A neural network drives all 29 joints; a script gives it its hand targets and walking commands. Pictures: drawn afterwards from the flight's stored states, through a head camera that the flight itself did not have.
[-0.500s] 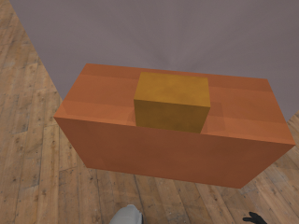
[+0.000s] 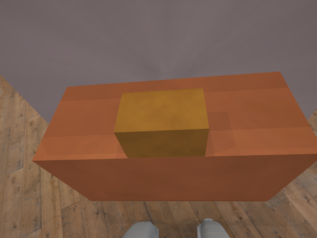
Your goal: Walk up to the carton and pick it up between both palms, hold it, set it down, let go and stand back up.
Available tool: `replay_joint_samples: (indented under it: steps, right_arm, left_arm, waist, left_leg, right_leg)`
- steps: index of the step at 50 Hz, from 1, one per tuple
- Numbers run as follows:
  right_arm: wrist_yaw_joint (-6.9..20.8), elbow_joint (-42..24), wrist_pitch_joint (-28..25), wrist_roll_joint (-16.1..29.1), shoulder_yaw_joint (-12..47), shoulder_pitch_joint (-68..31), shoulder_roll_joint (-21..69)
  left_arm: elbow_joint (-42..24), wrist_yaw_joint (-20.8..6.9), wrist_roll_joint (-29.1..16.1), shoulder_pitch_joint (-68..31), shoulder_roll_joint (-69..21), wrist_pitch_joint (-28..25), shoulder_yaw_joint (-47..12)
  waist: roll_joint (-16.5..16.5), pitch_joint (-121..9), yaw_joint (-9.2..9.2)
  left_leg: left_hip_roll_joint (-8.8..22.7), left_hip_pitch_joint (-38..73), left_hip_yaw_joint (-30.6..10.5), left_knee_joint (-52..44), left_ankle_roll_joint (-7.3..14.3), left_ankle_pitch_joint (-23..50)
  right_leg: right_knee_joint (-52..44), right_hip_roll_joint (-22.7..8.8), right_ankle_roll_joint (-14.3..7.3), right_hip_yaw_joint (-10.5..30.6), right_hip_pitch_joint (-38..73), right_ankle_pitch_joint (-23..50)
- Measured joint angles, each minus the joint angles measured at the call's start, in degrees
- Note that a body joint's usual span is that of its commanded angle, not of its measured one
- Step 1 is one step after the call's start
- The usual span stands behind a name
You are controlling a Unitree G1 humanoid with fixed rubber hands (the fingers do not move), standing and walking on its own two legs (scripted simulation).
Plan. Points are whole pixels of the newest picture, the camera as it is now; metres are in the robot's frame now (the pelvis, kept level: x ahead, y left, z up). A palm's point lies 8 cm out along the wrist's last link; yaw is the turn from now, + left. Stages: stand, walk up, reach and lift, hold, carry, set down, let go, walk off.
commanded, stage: walk up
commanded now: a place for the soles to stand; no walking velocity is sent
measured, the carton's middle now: (163, 124) +0.47 +0.03 -0.07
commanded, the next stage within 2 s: none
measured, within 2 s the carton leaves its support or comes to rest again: neither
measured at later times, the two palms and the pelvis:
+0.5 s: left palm out of the picture +0.13 +0.33 -0.11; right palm (287, 237) +0.14 -0.28 -0.10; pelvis +0.04 +0.02 +0.00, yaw +2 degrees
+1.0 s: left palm out of the picture +0.07 +0.33 -0.09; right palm (284, 232) +0.16 -0.27 -0.11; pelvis +0.03 +0.01 +0.02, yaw +5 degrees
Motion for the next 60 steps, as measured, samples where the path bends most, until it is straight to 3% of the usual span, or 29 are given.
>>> replay_joint_samples:
  steps: [3,6,8,10,15,21,24,28,33,38,45,49,51,55,57,60]
  right_arm:
    - [-0.44,0.72,-0.44,0.43,-0.06,0.29,-0.45]
    - [-0.86,1.7,-1.0,0.42,0.1,-0.18,-0.74]
    - [-1.22,2.59,-1.85,0.33,-0.02,-1.15,-0.33]
    - [-1.69,2.87,-2.72,-0.02,0.04,-1.32,0.26]
    - [-1.68,4.65,-2.0,0.87,0.96,-2.37,1.08]
    - [-2.22,5.8,-4.08,1.23,1.47,-4.49,1.98]
    - [-2.32,5.83,-4.51,1.28,1.78,-5.27,2.5]
    - [-2.5,6.6,-3.78,1.39,2.36,-5.82,2.82]
    - [-2.9,7.59,-3.89,1.31,2.41,-7.15,3.53]
    - [-2.46,8.37,-3.23,1.57,2.55,-8.32,3.1]
    - [-1.94,10.33,-3.03,0.71,2.51,-8.34,2.97]
    - [-1.59,11.01,-2.67,0.7,2.39,-7.76,2.76]
    - [-1.19,10.14,-1.79,0.31,1.9,-7.46,2.36]
    - [-0.53,8.66,-1.15,-0.32,0.99,-6.51,0.4]
    - [-0.29,8.47,-1.52,-0.59,0.48,-6.24,0.16]
    - [-0.21,7.73,-1.94,-0.78,0.05,-4.82,1.06]
  left_arm:
    - [-0.24,0.39,-0.54,-1.89,-0.21,0.0,-0.3]
    - [-1.11,0.15,-0.32,-3.32,-0.08,0.27,-0.62]
    - [-0.93,-0.09,-0.49,-4.79,0.34,0.9,-0.75]
    - [0.07,-0.17,-1.07,-6.38,0.33,1.63,-1.27]
    - [2.82,-0.57,-1.26,-8.19,-0.97,0.77,-2.07]
    - [4.92,-0.58,-1.37,-10.2,-1.51,0.98,-2.83]
    - [5.71,-0.49,-1.68,-11.11,-1.03,1.83,-2.93]
    - [7.1,-0.58,-1.9,-11.88,-1.15,1.3,-2.89]
    - [7.9,-0.68,-1.73,-11.84,-0.63,1.66,-2.9]
    - [9.64,-0.89,-1.43,-11.72,-0.94,1.7,-2.75]
    - [11.61,-1.55,-1.18,-10.45,-1.13,2.25,-2.87]
    - [12.44,-1.68,-1.14,-10.21,-1.59,2.03,-3.07]
    - [11.9,-1.21,-0.84,-9.57,-1.74,1.11,-2.85]
    - [10.56,-0.49,-0.21,-9.02,-1.98,0.55,-2.26]
    - [10.1,-0.29,-0.18,-8.95,-1.41,0.98,-2.31]
    - [9.95,0.03,-0.82,-8.71,-0.11,2.33,-2.35]
  waist:
    - [0.51,-0.27,0.0]
    - [-0.46,-0.3,0.42]
    - [-2.46,0.93,0.32]
    - [-4.42,1.25,0.33]
    - [-3.55,-0.88,-0.9]
    - [-6.09,-1.2,-0.78]
    - [-6.67,-1.08,-0.77]
    - [-4.78,-0.95,-0.72]
    - [-5.73,-0.67,-0.16]
    - [-3.95,-0.53,0.21]
    - [-4.43,-1.57,0.85]
    - [-3.47,-2.19,0.84]
    - [-3.1,-2.34,0.42]
    - [-2.45,-1.37,0.07]
    - [-3.43,-0.24,0.12]
    - [-5.43,-0.29,-0.36]
  left_leg:
    - [0.56,-0.41,-1.13,-0.99,-0.14,-1.55]
    - [1.47,1.55,-0.6,-8.05,0.18,-1.64]
    - [0.91,3.77,0.3,-13.08,-1.44,5.22]
    - [-0.03,4.25,1.12,-13.01,-2.83,6.12]
    - [2.52,2.84,-1.62,-9.77,-2.83,2.85]
    - [1.5,4.28,-1.48,-11.19,-2.74,2.76]
    - [1.6,4.82,-1.35,-11.25,-2.21,2.66]
    - [3.29,5.51,-3.01,-11.21,-2.71,2.33]
    - [1.74,6.82,-2.47,-14.17,-2.86,4.1]
    - [2.23,7.1,-3.14,-15.39,-2.96,5.1]
    - [0.81,8.82,-2.79,-19.91,-2.89,7.76]
    - [1.52,8.97,-3.7,-20.95,-3.12,8.45]
    - [1.46,7.72,-4.07,-19.36,-1.82,8.24]
    - [0.93,6.08,-2.4,-16.54,0.6,2.74]
    - [0.0,6.96,-1.47,-18.64,-0.35,9.31]
    - [-1.63,7.28,-0.47,-19.48,-0.83,9.48]
  right_leg:
    - [-0.04,-0.69,0.56,-0.67,-0.29,-0.44]
    - [1.53,-1.48,1.11,-0.25,-1.47,-1.58]
    - [3.5,-2.57,1.73,0.7,-1.73,-2.76]
    - [4.78,-3.49,2.05,1.73,-1.9,-3.69]
    - [2.2,-0.5,2.19,-0.55,0.08,-3.76]
    - [1.38,-1.54,2.62,-0.38,1.38,-4.0]
    - [1.3,-1.08,1.5,0.05,1.92,-4.86]
    - [-2.13,0.52,3.0,-1.6,4.59,-2.95]
    - [-2.42,-1.02,2.57,-1.06,4.77,-2.76]
    - [-4.55,-0.55,2.61,-1.82,5.71,-1.46]
    - [-6.22,-1.99,2.44,-1.49,6.27,-0.54]
    - [-8.35,-1.32,2.34,-2.53,7.26,0.47]
    - [-8.5,-1.32,2.05,-3.16,7.04,0.59]
    - [-7.31,-2.32,2.23,-3.78,6.59,0.11]
    - [-5.96,-3.51,2.87,-2.94,6.27,-0.31]
    - [-1.4,-3.58,1.04,-0.12,4.36,-7.79]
